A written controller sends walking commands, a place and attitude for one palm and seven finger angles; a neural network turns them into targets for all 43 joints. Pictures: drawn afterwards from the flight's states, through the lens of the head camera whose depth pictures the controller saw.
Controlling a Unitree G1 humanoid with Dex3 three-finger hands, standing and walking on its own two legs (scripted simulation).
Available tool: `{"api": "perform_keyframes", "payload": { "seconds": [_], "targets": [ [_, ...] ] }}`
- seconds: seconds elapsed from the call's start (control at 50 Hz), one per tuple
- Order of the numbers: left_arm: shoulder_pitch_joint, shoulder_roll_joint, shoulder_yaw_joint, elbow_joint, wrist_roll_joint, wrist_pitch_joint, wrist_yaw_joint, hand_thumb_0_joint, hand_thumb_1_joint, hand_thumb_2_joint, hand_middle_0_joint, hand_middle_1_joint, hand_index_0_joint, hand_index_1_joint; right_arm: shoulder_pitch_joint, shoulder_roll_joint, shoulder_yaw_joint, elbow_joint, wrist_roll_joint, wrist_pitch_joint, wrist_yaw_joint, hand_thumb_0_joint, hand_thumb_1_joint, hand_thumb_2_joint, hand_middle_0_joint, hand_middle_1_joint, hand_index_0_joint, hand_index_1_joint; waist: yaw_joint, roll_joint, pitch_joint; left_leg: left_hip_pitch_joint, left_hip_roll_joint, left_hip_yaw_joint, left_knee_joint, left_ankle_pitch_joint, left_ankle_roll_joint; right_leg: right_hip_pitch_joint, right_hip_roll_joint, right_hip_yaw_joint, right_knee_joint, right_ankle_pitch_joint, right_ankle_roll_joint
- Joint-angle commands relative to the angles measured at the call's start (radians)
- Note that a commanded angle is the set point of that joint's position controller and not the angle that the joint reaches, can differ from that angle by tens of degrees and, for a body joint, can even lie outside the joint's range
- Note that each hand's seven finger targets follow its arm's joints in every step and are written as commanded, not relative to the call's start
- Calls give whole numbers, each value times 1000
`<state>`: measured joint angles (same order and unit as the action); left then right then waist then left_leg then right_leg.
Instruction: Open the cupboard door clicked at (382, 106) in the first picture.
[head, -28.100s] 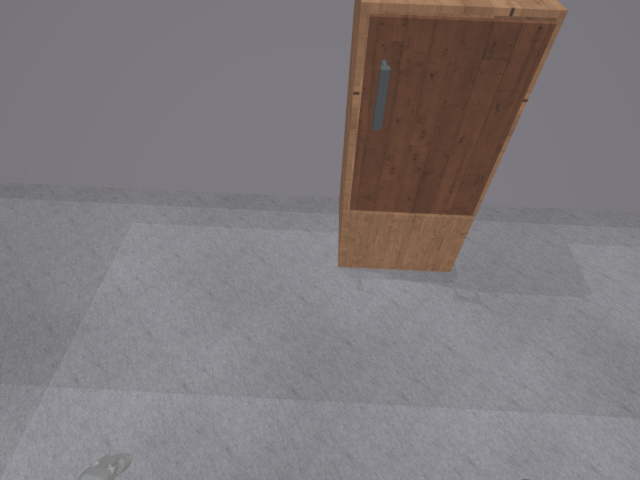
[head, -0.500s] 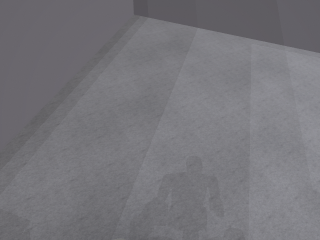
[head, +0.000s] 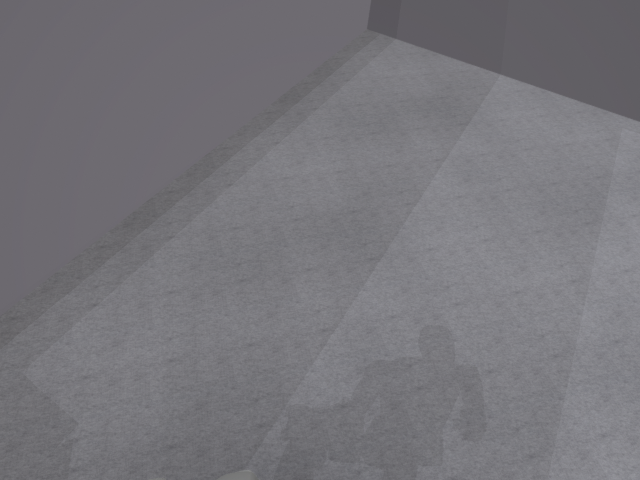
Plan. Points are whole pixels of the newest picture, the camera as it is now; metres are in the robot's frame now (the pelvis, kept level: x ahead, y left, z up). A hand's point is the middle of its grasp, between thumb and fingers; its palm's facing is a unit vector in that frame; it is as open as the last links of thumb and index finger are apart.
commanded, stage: turn to face it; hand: left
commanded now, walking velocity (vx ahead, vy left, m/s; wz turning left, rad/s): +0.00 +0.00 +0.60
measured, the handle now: out of the picture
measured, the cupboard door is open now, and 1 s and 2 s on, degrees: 45 45 45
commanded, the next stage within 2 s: none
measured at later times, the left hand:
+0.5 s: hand out of the picture +0.03 +0.14 -0.15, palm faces +0.32 -0.92 -0.23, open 7.4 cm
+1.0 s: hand out of the picture +0.03 +0.11 -0.14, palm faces +0.56 -0.78 -0.26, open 7.4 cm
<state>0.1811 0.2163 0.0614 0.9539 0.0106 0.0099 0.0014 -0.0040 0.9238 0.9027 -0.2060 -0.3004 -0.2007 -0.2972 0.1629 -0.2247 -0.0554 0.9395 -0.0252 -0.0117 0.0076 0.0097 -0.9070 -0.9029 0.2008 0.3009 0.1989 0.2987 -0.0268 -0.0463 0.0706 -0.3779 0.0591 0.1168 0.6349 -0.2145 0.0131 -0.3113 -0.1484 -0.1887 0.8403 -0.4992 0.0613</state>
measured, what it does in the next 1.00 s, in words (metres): steps to the right, turning left: right foot, then left foot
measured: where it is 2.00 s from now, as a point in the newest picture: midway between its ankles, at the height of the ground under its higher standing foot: outside the picture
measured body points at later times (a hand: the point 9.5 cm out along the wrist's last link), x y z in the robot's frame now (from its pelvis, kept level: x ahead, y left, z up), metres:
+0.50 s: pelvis +0.04 -0.06 +0.02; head +0.10 -0.04 +0.46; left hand +0.01 +0.19 -0.13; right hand +0.24 -0.27 -0.12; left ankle +0.01 +0.06 -0.69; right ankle +0.06 -0.17 -0.72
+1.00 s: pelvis +0.07 -0.11 +0.02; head +0.11 -0.09 +0.46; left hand +0.00 +0.15 -0.12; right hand +0.29 -0.28 -0.13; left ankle -0.02 -0.01 -0.65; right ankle +0.14 -0.21 -0.72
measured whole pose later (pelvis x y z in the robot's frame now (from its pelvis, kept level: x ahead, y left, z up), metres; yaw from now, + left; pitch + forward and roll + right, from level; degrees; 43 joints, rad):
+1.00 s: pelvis +0.07 -0.11 +0.02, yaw +36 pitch +0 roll +2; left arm 0.18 0.22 0.04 0.86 0.03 0.03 0.01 0.01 0.91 0.90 -0.20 -0.30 -0.20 -0.30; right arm 0.15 -0.25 -0.08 0.91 -0.02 0.08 0.02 0.01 -0.90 -0.90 0.20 0.30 0.20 0.30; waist -0.02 -0.02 0.11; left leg -0.48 0.01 0.03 1.05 -0.47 -0.05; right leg -0.25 -0.11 -0.11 0.56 -0.30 0.02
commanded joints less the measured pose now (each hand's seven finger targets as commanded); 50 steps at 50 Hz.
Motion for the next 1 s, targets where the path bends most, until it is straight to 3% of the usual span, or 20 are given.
{"api": "perform_keyframes", "payload": {
  "seconds": [0.0, 0.04, 0.14, 0.18, 0.22, 0.28, 0.32, 0.4, 0.48, 0.5, 0.52, 0.54, 0.56, 0.62, 0.72, 0.78, 0.82, 0.88, 0.92, 0.98],
  "targets": [
    [-96, 76, 21, -163, 4, -5, 18, 0, 900, 900, -200, -300, -200, -300, 190, -245, -56, -32, -8, 3, -24, 0, -900, -900, 200, 300, 200, 300, -54, 173, -164, 297, 360, -478, -222, 574, 232, -303, 34, 165, 337, -110, 27],
    [-87, 93, 25, -127, 2, 11, 14, 0, 900, 900, -200, -300, -200, -300, 89, -201, -39, -46, -8, 8, -31, 0, -900, -900, 200, 300, 200, 300, -17, 309, -102, 219, 265, -366, -227, 582, 166, -245, 35, 179, 255, -37, 30],
    [25, 94, 25, -110, -5, 14, 1, 0, 900, 900, -200, -300, -200, -300, -16, -233, -55, -95, -7, 29, -25, 0, -900, -900, 200, 300, 200, 300, 34, 229, -150, 97, 169, -311, -200, 313, 107, 26, 118, 110, -99, 66, 17],
    [123, 136, 38, -93, 4, 5, 4, 0, 900, 900, -200, -300, -200, -300, -82, -212, -57, -125, 5, 42, -19, 0, -900, -900, 200, 300, 200, 300, 88, 97, -122, -59, 80, -274, -116, 31, 41, 189, 99, 120, -371, 230, 8],
    [122, 288, 60, -116, 22, -5, 21, 0, 900, 900, -200, -300, -200, -300, -109, -112, -44, -170, 13, 46, -1, 0, -900, -900, 200, 300, 200, 300, 114, -343, -76, -236, -93, -103, 375, -413, -56, 158, -344, 586, -652, 229, -175],
    [-6, 186, 39, -160, 19, -7, 30, 0, 900, 900, -200, -300, -200, -300, -66, -106, -52, -132, 8, 61, 12, 0, -900, -900, 200, 300, 200, 300, 24, -187, -63, -192, -18, -125, 569, -300, -55, 74, -234, 361, -549, 397, -187],
    [17, 167, 27, -145, 15, -14, 27, 0, 900, 900, -200, -300, -200, -300, -81, -81, -34, -125, 9, 61, 19, 0, -900, -900, 200, 300, 200, 300, 31, -208, -68, -179, -16, -81, 440, -282, -77, 166, -176, 204, -472, 703, -166],
    [123, 204, 41, -111, 17, -20, 27, 0, 900, 900, -200, -300, -200, -300, -133, -45, -13, -136, 16, 47, 24, 0, -900, -900, 200, 300, 200, 300, 82, -141, -134, -103, -49, -2, 134, -250, -75, 337, -189, 155, -369, 956, -160],
    [78, 214, 49, -108, 4, -16, 18, 0, 900, 900, -200, -300, -200, -300, -28, -90, -22, -115, 14, 39, 18, 0, -900, -900, 200, 300, 200, 300, 17, -117, -168, 159, -61, 1, -153, -5, -43, 209, -173, 73, -218, 843, -88],
    [61, 189, 45, -130, -2, -12, 14, 0, 900, 900, -200, -300, -200, -300, 45, -158, -39, -103, 6, 33, 13, 0, -900, -900, 200, 300, 200, 300, -26, 28, -206, 339, 47, -125, -209, 198, 5, 36, -134, 29, -73, 627, -34],
    [25, 116, 25, -171, -8, -6, 9, 0, 900, 900, -200, -300, -200, -300, 124, -275, -70, -95, 0, 28, 4, 0, -900, -900, 200, 300, 200, 300, -73, 344, -216, 471, 340, -518, -247, 595, 168, -258, 16, 14, 168, -78, 47],
    [-38, 135, 22, -195, 1, 10, 17, 0, 900, 900, -200, -300, -200, -300, 168, -305, -74, -71, 3, 38, -7, 0, -900, -900, 200, 300, 200, 300, -85, 277, -214, 437, 390, -537, -231, 673, 257, -305, 31, 149, 291, -179, 34],
    [-34, 138, 26, -210, 2, 14, 19, 0, 900, 900, -200, -300, -200, -300, 125, -304, -69, -84, -2, 39, -9, 0, -900, -900, 200, 300, 200, 300, -59, 208, -176, 336, 380, -483, -253, 420, 260, -292, 18, 181, 330, -120, 24],
    [-35, 130, 29, -159, 4, 22, 12, 0, 900, 900, -200, -300, -200, -300, 1, -225, -48, -114, -1, 28, -26, 0, -900, -900, 200, 300, 200, 300, -7, 257, -115, 235, 216, -382, -240, 424, 167, -241, 38, 191, 255, 4, 29],
    [5, 107, 27, -148, -2, 22, 4, 0, 900, 900, -200, -300, -200, -300, -35, -236, -58, -120, -7, 37, -21, 0, -900, -900, 200, 300, 200, 300, 16, 236, -130, 129, 151, -370, -244, 232, 128, -39, 106, 141, -27, 33, 11],
    [117, 143, 38, -124, 2, 8, 7, 0, 900, 900, -200, -300, -200, -300, -95, -216, -60, -141, 6, 47, -16, 0, -900, -900, 200, 300, 200, 300, 81, 151, -123, -35, 71, -348, -145, 56, 60, 194, 116, 140, -361, 223, 1],
    [132, 292, 64, -137, 23, -3, 24, 0, 900, 900, -200, -300, -200, -300, -113, -110, -48, -184, 15, 49, -2, 0, -900, -900, 200, 300, 200, 300, 112, -320, -91, -240, -121, -122, 334, -390, -56, 208, -332, 601, -651, 178, -172],
    [-24, 194, 41, -184, 16, -1, 29, 0, 900, 900, -200, -300, -200, -300, -55, -117, -58, -142, 6, 66, 15, 0, -900, -900, 200, 300, 200, 300, 20, -234, -65, -187, -35, -139, 580, -278, -50, 64, -216, 385, -583, 229, -178],
    [-19, 172, 26, -178, 14, -6, 27, 0, 900, 900, -200, -300, -200, -300, -68, -105, -45, -130, 8, 67, 21, 0, -900, -900, 200, 300, 200, 300, 22, -227, -50, -164, -21, -103, 489, -263, -73, 102, -173, 235, -518, 499, -167],
    [44, 202, 39, -155, 18, -11, 28, 0, 900, 900, -200, -300, -200, -300, -108, -67, -31, -138, 17, 60, 27, 0, -900, -900, 200, 300, 200, 300, 58, -150, -74, -95, -34, -40, 246, -266, -79, 198, -191, 182, -456, 657, -166]
  ]
}}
